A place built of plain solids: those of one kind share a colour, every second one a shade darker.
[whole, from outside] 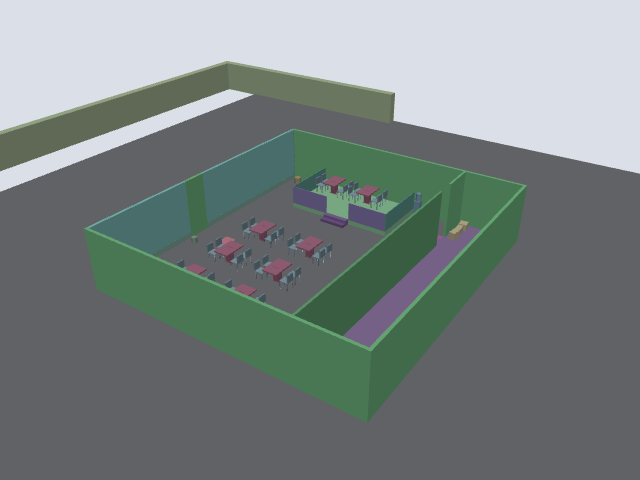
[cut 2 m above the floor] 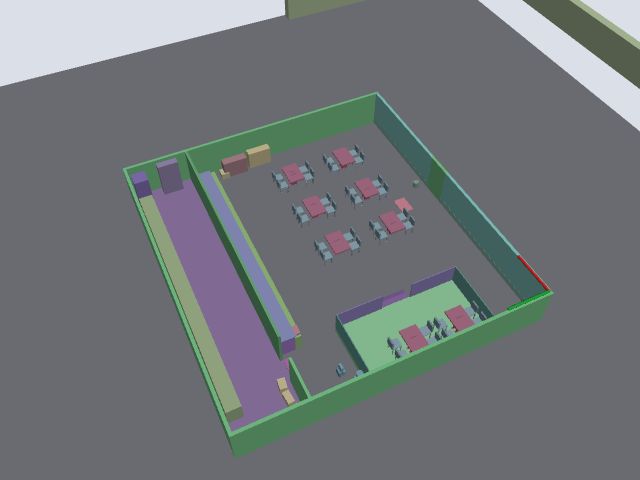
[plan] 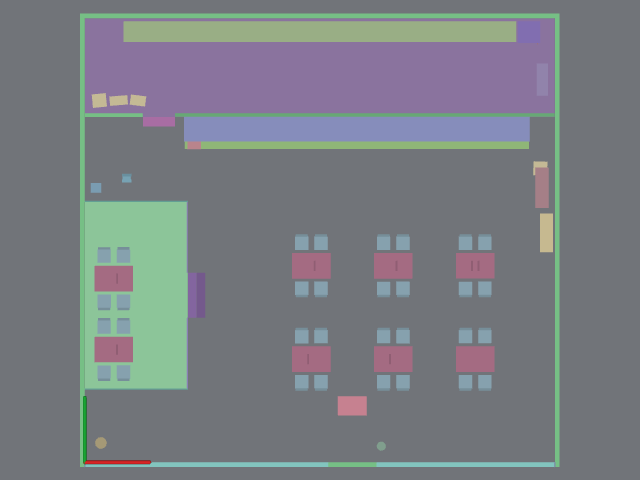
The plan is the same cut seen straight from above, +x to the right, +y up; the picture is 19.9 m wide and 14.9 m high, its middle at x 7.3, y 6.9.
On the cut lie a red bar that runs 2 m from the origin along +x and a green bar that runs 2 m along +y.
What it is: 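A works or school canteen of the 2010s to 2020s; 14.6 x 13.8 m, ceiling 3.1 m, a street door 0.95 x 2.1 m in the glazed front; tables 0.75 m, chairs 0.45 m, bar tops 1.06 m, a counter 1.0 m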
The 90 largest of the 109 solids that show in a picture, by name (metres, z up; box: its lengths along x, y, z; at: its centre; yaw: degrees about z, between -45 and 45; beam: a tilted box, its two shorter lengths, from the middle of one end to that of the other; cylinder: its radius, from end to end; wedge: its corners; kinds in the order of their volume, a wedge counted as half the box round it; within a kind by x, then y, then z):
{
 "street_hedge_1": {"box": [0.6, 16.6, 2.25], "at": [-12.3, -8.3, 1.07]},
 "street_hedge_2": {"box": [39.8, 0.6, 2.25], "at": [7.29, -16.3, 1.07]},
 "street_hedge_3": {"box": [0.6, 16.6, 2.25], "at": [26.89, -8.3, 1.07]},
 "wall_1": {"box": [0.15, 14.08, 3.16], "at": [-0.07, 6.89, 1.53]},
 "wall_2": {"box": [1.8, 0.12, 3.16], "at": [0.9, 10.78, 1.53]},
 "wall_3": {"box": [14.89, 0.15, 3.16], "at": [7.29, 13.86, 1.53]},
 "wall_4": {"box": [1.5, 0.15, 3.16], "at": [8.3, -0.07, 1.53]},
 "wall_5": {"box": [11.79, 0.12, 3.16], "at": [8.7, 10.78, 1.53]},
 "wall_6": {"box": [0.15, 14.08, 3.16], "at": [14.66, 6.89, 1.53]},
 "zone_back_1": {"box": [14.59, 3.06, 0.2], "at": [7.29, 12.25, 0.05]},
 "counter_1": {"box": [10.69, 0.7, 1.05], "at": [8.45, 10.37, 0.47]},
 "back_worktop_1": {"box": [12.19, 0.65, 0.95], "at": [7.29, 13.37, 0.57]},
 "dais_1": {"box": [3.2, 5.87, 0.35], "at": [1.6, 5.18, 0.12]},
 "window_wall_1": {"box": [7.7, 0.15, 3.16], "at": [3.85, -0.07, 1.53]},
 "window_wall_2": {"box": [5.69, 0.15, 3.16], "at": [11.75, -0.07, 1.53]},
 "tray_rail_1": {"box": [10.69, 0.3, 0.94], "at": [8.45, 9.87, 0.42]},
 "back_fridge_1": {"box": [0.7, 0.68, 1.9], "at": [13.79, 13.35, 1.05]},
 "shelf_1": {"box": [0.35, 1.0, 1.95], "at": [14.21, 11.88, 1.07]},
 "meeting_table_1": {"box": [1.2, 0.8, 0.07], "at": [0.9, 3.5, 1.01]},
 "meeting_table_2": {"box": [1.2, 0.8, 0.07], "at": [0.9, 5.7, 1.01]},
 "meeting_table_3": {"box": [1.2, 0.8, 0.07], "at": [7.03, 3.2, 0.71]},
 "meeting_table_4": {"box": [1.2, 0.8, 0.07], "at": [7.03, 6.1, 0.71]},
 "meeting_table_5": {"box": [0.06, 0.32, 0.8], "at": [7.13, 6.1, 0.35]},
 "meeting_table_6": {"box": [1.2, 0.8, 0.07], "at": [9.57, 3.2, 0.71]},
 "meeting_table_7": {"box": [1.2, 0.8, 0.07], "at": [9.57, 6.1, 0.71]},
 "meeting_table_8": {"box": [1.2, 0.8, 0.07], "at": [12.12, 3.2, 0.71]},
 "meeting_table_9": {"box": [1.2, 0.8, 0.07], "at": [12.12, 6.1, 0.71]},
 "recycling_station_1": {"box": [0.42, 1.26, 1.0], "at": [14.19, 8.52, 0.45]},
 "condiment_station_1": {"box": [0.4, 1.2, 1.0], "at": [14.33, 7.12, 0.45]},
 "side_chair_1": {"box": [0.38, 0.08, 0.38], "at": [0.6, 2.56, 0.95]},
 "side_chair_2": {"box": [0.38, 0.08, 0.38], "at": [0.6, 4.44, 0.95]},
 "side_chair_3": {"box": [0.38, 0.08, 0.38], "at": [0.6, 4.76, 0.95]},
 "side_chair_4": {"box": [0.38, 0.08, 0.38], "at": [0.6, 6.64, 0.95]},
 "side_chair_5": {"box": [0.38, 0.08, 0.38], "at": [1.2, 2.56, 0.95]},
 "side_chair_6": {"box": [0.38, 0.08, 0.38], "at": [1.2, 4.44, 0.95]},
 "side_chair_7": {"box": [0.38, 0.08, 0.38], "at": [1.2, 4.76, 0.95]},
 "side_chair_8": {"box": [0.38, 0.08, 0.38], "at": [1.2, 6.64, 0.95]},
 "side_chair_9": {"box": [0.38, 0.08, 0.38], "at": [6.73, 2.26, 0.65]},
 "side_chair_10": {"box": [0.42, 0.42, 0.04], "at": [6.73, 2.5, 0.43]},
 "side_chair_11": {"box": [0.42, 0.42, 0.04], "at": [6.73, 3.9, 0.43]},
 "side_chair_12": {"box": [0.38, 0.08, 0.38], "at": [6.73, 4.14, 0.65]},
 "side_chair_13": {"box": [0.38, 0.08, 0.38], "at": [6.73, 5.16, 0.65]},
 "side_chair_14": {"box": [0.42, 0.42, 0.04], "at": [6.73, 5.4, 0.43]},
 "side_chair_15": {"box": [0.42, 0.42, 0.04], "at": [6.73, 6.8, 0.43]},
 "side_chair_16": {"box": [0.38, 0.08, 0.38], "at": [6.73, 7.04, 0.65]},
 "side_chair_17": {"box": [0.38, 0.08, 0.38], "at": [7.33, 2.26, 0.65]},
 "side_chair_18": {"box": [0.42, 0.42, 0.04], "at": [7.33, 2.5, 0.43]},
 "side_chair_19": {"box": [0.42, 0.42, 0.04], "at": [7.33, 3.9, 0.43]},
 "side_chair_20": {"box": [0.38, 0.08, 0.38], "at": [7.33, 4.14, 0.65]},
 "side_chair_21": {"box": [0.38, 0.08, 0.38], "at": [7.33, 5.16, 0.65]},
 "side_chair_22": {"box": [0.42, 0.42, 0.04], "at": [7.33, 5.4, 0.43]},
 "side_chair_23": {"box": [0.42, 0.42, 0.04], "at": [7.33, 6.8, 0.43]},
 "side_chair_24": {"box": [0.38, 0.08, 0.38], "at": [7.33, 7.04, 0.65]},
 "side_chair_25": {"box": [0.38, 0.08, 0.38], "at": [9.28, 2.26, 0.65]},
 "side_chair_26": {"box": [0.42, 0.42, 0.04], "at": [9.28, 2.5, 0.43]},
 "side_chair_27": {"box": [0.42, 0.42, 0.04], "at": [9.28, 3.9, 0.43]},
 "side_chair_28": {"box": [0.38, 0.08, 0.38], "at": [9.28, 4.14, 0.65]},
 "side_chair_29": {"box": [0.38, 0.08, 0.38], "at": [9.28, 5.16, 0.65]},
 "side_chair_30": {"box": [0.42, 0.42, 0.04], "at": [9.28, 5.4, 0.43]},
 "side_chair_31": {"box": [0.38, 0.08, 0.38], "at": [9.28, 7.04, 0.65]},
 "side_chair_32": {"box": [0.38, 0.08, 0.38], "at": [9.88, 2.26, 0.65]},
 "side_chair_33": {"box": [0.42, 0.42, 0.04], "at": [9.88, 2.5, 0.43]},
 "side_chair_34": {"box": [0.42, 0.42, 0.04], "at": [9.88, 3.9, 0.43]},
 "side_chair_35": {"box": [0.38, 0.08, 0.38], "at": [9.88, 4.14, 0.65]},
 "side_chair_36": {"box": [0.38, 0.08, 0.38], "at": [9.88, 5.16, 0.65]},
 "side_chair_37": {"box": [0.38, 0.08, 0.38], "at": [9.88, 7.04, 0.65]},
 "side_chair_38": {"box": [0.38, 0.08, 0.38], "at": [11.82, 2.26, 0.65]},
 "side_chair_39": {"box": [0.38, 0.08, 0.38], "at": [11.82, 4.14, 0.65]},
 "side_chair_40": {"box": [0.38, 0.08, 0.38], "at": [11.82, 5.16, 0.65]},
 "side_chair_41": {"box": [0.38, 0.08, 0.38], "at": [11.82, 7.04, 0.65]},
 "counter_top_1": {"box": [10.73, 0.78, 0.04], "at": [8.45, 10.35, 1.02]},
 "box_cardboard_1": {"box": [0.44, 0.42, 0.4], "at": [0.45, 11.23, 0.3], "yaw": 5.6},
 "box_cardboard_2": {"box": [0.56, 0.29, 0.4], "at": [1.05, 11.23, 0.3], "yaw": 4.7},
 "box_cardboard_3": {"box": [0.48, 0.32, 0.45], "at": [1.65, 11.23, 0.32], "yaw": -7.2},
 "box_cardboard_4": {"box": [0.43, 0.43, 0.4], "at": [14.14, 9.12, 0.15], "yaw": -1.4},
 "dais_rail_end_1": {"box": [3.2, 0.04, 1.0], "at": [1.6, 2.27, 0.75]},
 "dais_rail_end_2": {"box": [3.2, 0.04, 1.0], "at": [1.6, 8.1, 0.75]},
 "stallriser_1": {"box": [7.7, 0.05, 0.35], "at": [3.85, -0.02, 0.12]},
 "stallriser_2": {"box": [5.69, 0.05, 0.35], "at": [11.75, -0.02, 0.12]},
 "dais_steps_1": {"box": [0.27, 1.4, 0.35], "at": [3.33, 5.18, 0.12]},
 "dais_steps_2": {"box": [0.27, 1.4, 0.2], "at": [3.6, 5.18, 0.05]},
 "dais_rail_front_1": {"box": [0.04, 2.23, 1.0], "at": [3.18, 3.37, 0.75]},
 "dais_rail_front_2": {"box": [0.04, 2.23, 1.0], "at": [3.18, 7.0, 0.75]},
 "water_cooler_1": {"box": [0.33, 0.31, 1.03], "at": [0.35, 8.52, 0.47]},
 "water_cooler_2": {"cylinder": 0.14, "from": [0.35, 8.52, 0.98], "to": [0.35, 8.52, 1.4]},
 "back_step_1": {"box": [1.0, 0.3, 0.2], "at": [2.3, 10.57, 0.05]},
 "plant_pot_1": {"cylinder": 0.18, "from": [0.5, 0.6, 0.0], "to": [0.5, 0.6, 0.38]},
 "door_mat_1": {"box": [0.9, 0.6, 0.07], "at": [8.3, 1.75, -0.02]},
 "bin_waste_1": {"cylinder": 0.14, "from": [9.2, 0.5, 0.0], "to": [9.2, 0.5, 0.31]},
 "tray_stack_1": {"box": [0.42, 0.3, 0.1], "at": [3.4, 9.87, 0.94]}
}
